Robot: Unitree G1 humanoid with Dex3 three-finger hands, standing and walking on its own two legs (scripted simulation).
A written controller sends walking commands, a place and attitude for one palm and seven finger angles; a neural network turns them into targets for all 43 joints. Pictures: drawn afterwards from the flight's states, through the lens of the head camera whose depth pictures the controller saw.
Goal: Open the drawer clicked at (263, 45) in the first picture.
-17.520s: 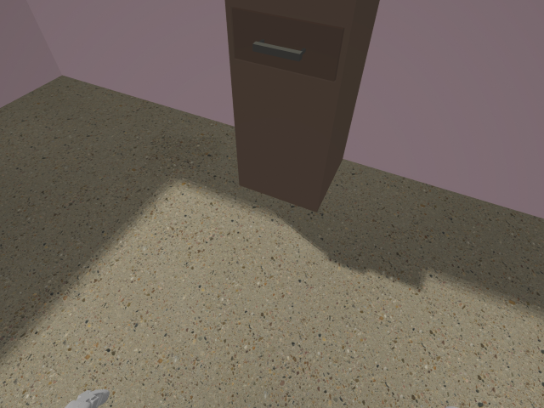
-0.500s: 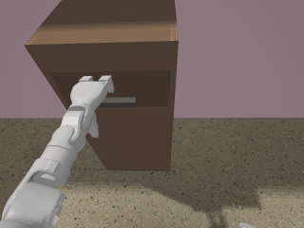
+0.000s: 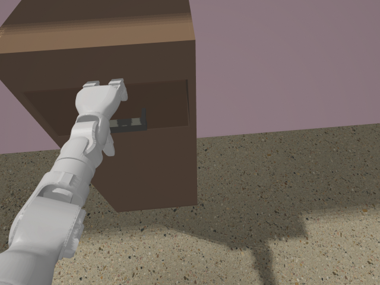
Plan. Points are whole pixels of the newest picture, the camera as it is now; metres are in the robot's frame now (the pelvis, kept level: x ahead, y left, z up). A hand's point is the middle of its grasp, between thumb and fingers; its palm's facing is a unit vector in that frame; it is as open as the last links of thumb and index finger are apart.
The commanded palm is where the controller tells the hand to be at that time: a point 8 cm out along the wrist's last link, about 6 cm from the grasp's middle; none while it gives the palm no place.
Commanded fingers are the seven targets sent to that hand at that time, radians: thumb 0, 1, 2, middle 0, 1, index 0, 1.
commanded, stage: move the hooked fingers above the handle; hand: left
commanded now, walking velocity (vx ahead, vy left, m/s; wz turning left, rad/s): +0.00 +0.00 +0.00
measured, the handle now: (114, 120) +0.52 +0.18 +0.01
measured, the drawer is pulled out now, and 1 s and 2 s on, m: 0.00 0.00 0.00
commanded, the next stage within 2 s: lower the fingers behind the handle in 0.70 s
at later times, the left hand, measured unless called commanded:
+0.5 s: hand (104, 117) +0.48 +0.18 +0.07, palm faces -0.01 -0.04 -1.00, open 13.7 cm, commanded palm +0.46 +0.19 +0.13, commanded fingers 0.00 -0.50 0.30 -0.30 -1.20 -0.30 -1.20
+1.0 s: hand (104, 124) +0.47 +0.19 +0.06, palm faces -0.05 -0.02 -1.00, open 13.8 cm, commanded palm +0.46 +0.19 +0.11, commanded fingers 0.00 -0.50 0.30 -0.30 -1.20 -0.30 -1.20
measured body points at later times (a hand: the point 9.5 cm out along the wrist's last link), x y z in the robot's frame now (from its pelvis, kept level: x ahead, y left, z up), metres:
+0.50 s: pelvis +0.00 +0.01 +0.00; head +0.06 +0.00 +0.44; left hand +0.47 +0.18 +0.13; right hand +0.04 -0.26 -0.14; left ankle -0.01 +0.11 -0.73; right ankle -0.04 -0.10 -0.73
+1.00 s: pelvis +0.00 +0.01 +0.00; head +0.06 -0.01 +0.44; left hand +0.47 +0.18 +0.11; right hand +0.02 -0.27 -0.14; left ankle -0.01 +0.11 -0.73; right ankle -0.04 -0.10 -0.73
